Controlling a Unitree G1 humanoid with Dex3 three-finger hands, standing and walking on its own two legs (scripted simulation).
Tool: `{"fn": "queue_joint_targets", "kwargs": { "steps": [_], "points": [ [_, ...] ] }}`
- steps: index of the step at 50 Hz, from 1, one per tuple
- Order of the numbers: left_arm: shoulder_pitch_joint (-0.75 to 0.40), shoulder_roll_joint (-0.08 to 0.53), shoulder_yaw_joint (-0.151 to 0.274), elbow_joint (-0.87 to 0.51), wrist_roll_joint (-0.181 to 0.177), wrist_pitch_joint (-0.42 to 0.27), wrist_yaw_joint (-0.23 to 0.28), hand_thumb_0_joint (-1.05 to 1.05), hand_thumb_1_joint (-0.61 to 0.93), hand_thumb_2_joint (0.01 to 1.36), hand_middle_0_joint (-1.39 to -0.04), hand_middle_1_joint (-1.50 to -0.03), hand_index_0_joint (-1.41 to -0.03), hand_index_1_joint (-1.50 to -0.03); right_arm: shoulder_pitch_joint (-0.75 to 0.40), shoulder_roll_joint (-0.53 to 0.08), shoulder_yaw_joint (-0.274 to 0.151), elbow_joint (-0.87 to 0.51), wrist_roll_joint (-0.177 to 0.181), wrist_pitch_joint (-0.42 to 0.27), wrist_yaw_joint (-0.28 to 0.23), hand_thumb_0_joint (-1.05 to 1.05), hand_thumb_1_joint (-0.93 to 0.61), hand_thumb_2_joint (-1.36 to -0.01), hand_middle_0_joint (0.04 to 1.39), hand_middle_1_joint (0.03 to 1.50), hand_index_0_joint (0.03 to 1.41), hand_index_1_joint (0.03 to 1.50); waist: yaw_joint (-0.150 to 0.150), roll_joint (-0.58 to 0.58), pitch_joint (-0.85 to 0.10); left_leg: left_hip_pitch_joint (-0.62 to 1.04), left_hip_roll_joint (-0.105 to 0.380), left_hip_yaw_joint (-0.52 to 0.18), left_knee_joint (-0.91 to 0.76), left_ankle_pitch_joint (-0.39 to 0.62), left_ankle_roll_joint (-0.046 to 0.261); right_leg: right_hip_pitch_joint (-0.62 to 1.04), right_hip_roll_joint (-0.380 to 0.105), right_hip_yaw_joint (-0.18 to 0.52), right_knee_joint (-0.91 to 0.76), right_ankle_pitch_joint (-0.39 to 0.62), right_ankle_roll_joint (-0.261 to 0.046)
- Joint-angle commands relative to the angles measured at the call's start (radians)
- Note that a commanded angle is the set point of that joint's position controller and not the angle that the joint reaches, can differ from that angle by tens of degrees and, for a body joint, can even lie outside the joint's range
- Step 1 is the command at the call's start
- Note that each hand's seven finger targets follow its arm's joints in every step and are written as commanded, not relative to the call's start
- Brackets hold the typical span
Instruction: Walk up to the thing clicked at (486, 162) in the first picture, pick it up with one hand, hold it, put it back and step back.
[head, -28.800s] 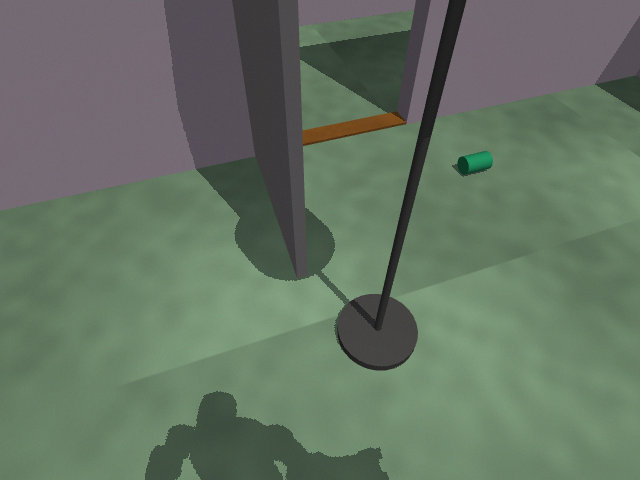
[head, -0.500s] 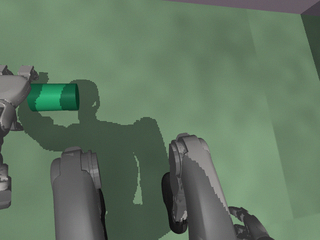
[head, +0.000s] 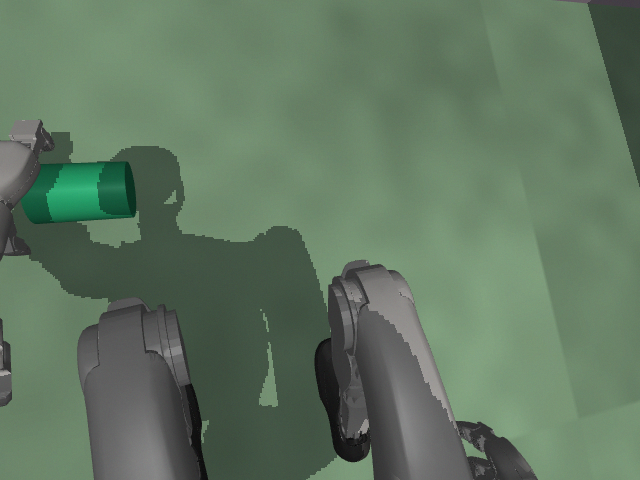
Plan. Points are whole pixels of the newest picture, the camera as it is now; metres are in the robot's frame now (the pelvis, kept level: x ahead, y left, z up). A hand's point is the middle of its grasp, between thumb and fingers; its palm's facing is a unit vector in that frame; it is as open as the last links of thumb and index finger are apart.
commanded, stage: rise first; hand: left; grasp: from above
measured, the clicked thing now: (83, 192) +0.50 +0.27 -0.29
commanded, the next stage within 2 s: approach in 1.52 s
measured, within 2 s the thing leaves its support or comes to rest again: neither
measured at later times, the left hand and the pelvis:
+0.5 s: hand (17, 199) +0.46 +0.31 -0.18, palm faces -0.47 -0.03 -0.88, open 14.1 cm; pelvis +0.00 +0.00 -0.01, yaw -1 degrees
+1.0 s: hand (11, 194) +0.46 +0.31 -0.17, palm faces -0.46 -0.02 -0.89, open 14.1 cm; pelvis +0.00 +0.00 +0.00, yaw -1 degrees
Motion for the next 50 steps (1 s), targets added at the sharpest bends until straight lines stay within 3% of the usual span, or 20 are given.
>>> {"fn": "queue_joint_targets", "kwargs": {
  "steps": [1, 3, 23, 26, 29, 31, 39, 42, 45, 48, 50],
  "points": [
    [-0.304, 0.263, 0.033, -0.133, -0.019, -0.004, 0.047, 0.000, -0.595, 1.057, -0.064, -0.978, -0.043, -1.000, 0.196, -0.242, -0.080, -0.015, -0.002, 0.000, -0.017, 0.000, -0.912, -0.904, 0.199, 0.300, 0.199, 0.300, 0.002, 0.276, -0.684, 0.528, -0.025, 0.121, -0.224, 0.164, 0.050, 0.295, 0.025, -0.108, -0.242, 0.218, -0.089],
    [-0.309, 0.261, 0.032, -0.133, -0.013, -0.003, 0.050, 0.000, -0.524, 0.990, -0.060, -1.027, -0.072, -1.013, 0.201, -0.243, -0.077, -0.013, -0.008, 0.000, -0.015, 0.000, -0.909, -0.903, 0.199, 0.300, 0.200, 0.300, -0.002, 0.289, -0.695, 0.535, -0.025, 0.118, -0.224, 0.171, 0.047, 0.295, 0.024, -0.112, -0.232, 0.223, -0.090],
    [-0.353, 0.284, 0.020, -0.055, 0.004, 0.004, 0.069, 0.000, -0.540, 1.005, -0.063, -1.029, -0.068, -1.023, 0.197, -0.254, -0.051, -0.011, -0.015, -0.011, -0.012, 0.000, -0.912, -0.904, 0.199, 0.300, 0.200, 0.300, -0.038, 0.313, -0.642, 0.521, -0.025, 0.109, -0.203, 0.169, 0.046, 0.256, 0.023, -0.121, -0.211, 0.229, -0.091],
    [-0.341, 0.311, 0.038, -0.072, 0.004, 0.004, 0.067, 0.000, -0.539, 1.005, -0.064, -1.026, -0.069, -1.020, 0.191, -0.257, -0.048, -0.015, -0.018, -0.008, -0.012, 0.000, -0.910, -0.904, 0.200, 0.300, 0.200, 0.300, -0.016, 0.338, -0.673, 0.538, -0.027, 0.111, -0.211, 0.173, 0.043, 0.263, 0.024, -0.122, -0.204, 0.228, -0.093],
    [-0.355, 0.279, 0.015, -0.063, -0.002, 0.002, 0.056, 0.000, -0.547, 1.014, -0.063, -1.020, -0.064, -1.018, 0.192, -0.259, -0.048, -0.016, -0.019, -0.009, -0.010, 0.000, -0.909, -0.903, 0.200, 0.300, 0.200, 0.300, -0.040, 0.321, -0.647, 0.527, -0.025, 0.101, -0.212, 0.150, 0.042, 0.238, 0.025, -0.130, -0.204, 0.208, -0.094],
    [-0.361, 0.321, 0.036, -0.111, -0.002, -0.006, 0.054, 0.000, -0.546, 1.014, -0.062, -1.022, -0.065, -1.018, 0.199, -0.257, -0.045, -0.022, -0.019, -0.009, -0.010, 0.000, -0.909, -0.903, 0.200, 0.300, 0.200, 0.300, -0.028, 0.331, -0.674, 0.521, -0.028, 0.112, -0.201, 0.163, 0.046, 0.284, 0.025, -0.120, -0.217, 0.224, -0.089],
    [-0.341, 0.300, 0.025, -0.116, -0.011, -0.009, 0.045, 0.000, -0.544, 1.007, -0.061, -1.036, -0.067, -1.029, 0.212, -0.254, -0.046, -0.017, -0.018, -0.003, -0.008, 0.000, -0.912, -0.904, 0.200, 0.300, 0.200, 0.300, -0.033, 0.303, -0.675, 0.509, -0.023, 0.109, -0.193, 0.178, 0.048, 0.298, 0.029, -0.120, -0.223, 0.245, -0.085],
    [-0.324, 0.316, 0.046, -0.138, -0.011, -0.004, 0.050, 0.000, -0.534, 0.997, -0.060, -1.043, -0.070, -1.031, 0.210, -0.255, -0.049, -0.025, -0.013, -0.003, -0.008, 0.000, -0.910, -0.903, 0.200, 0.300, 0.200, 0.300, -0.010, 0.353, -0.691, 0.542, -0.027, 0.112, -0.215, 0.182, 0.041, 0.291, 0.025, -0.122, -0.213, 0.239, -0.092],
    [-0.327, 0.279, 0.014, -0.120, -0.008, 0.004, 0.040, 0.000, -0.542, 1.005, -0.061, -1.036, -0.068, -1.029, 0.210, -0.253, -0.053, -0.026, -0.005, 0.001, -0.008, 0.000, -0.911, -0.904, 0.200, 0.300, 0.200, 0.300, -0.031, 0.332, -0.668, 0.534, -0.026, 0.109, -0.215, 0.173, 0.044, 0.281, 0.028, -0.122, -0.227, 0.237, -0.091],
    [-0.320, 0.292, 0.024, -0.126, -0.014, 0.005, 0.036, 0.000, -0.542, 1.007, -0.061, -1.041, -0.068, -1.033, 0.212, -0.254, -0.056, -0.026, -0.005, 0.005, -0.010, 0.000, -0.911, -0.903, 0.200, 0.300, 0.200, 0.300, -0.015, 0.315, -0.688, 0.536, -0.027, 0.110, -0.218, 0.182, 0.046, 0.301, 0.026, -0.119, -0.232, 0.244, -0.089],
    [-0.318, 0.272, 0.011, -0.103, -0.015, 0.008, 0.031, 0.000, -0.538, 1.000, -0.060, -1.046, -0.069, -1.037, 0.217, -0.254, -0.055, -0.025, -0.002, 0.004, -0.009, 0.000, -0.912, -0.904, 0.200, 0.300, 0.200, 0.300, -0.033, 0.297, -0.656, 0.519, -0.027, 0.108, -0.223, 0.173, 0.048, 0.294, 0.025, -0.121, -0.237, 0.238, -0.089]
  ]
}}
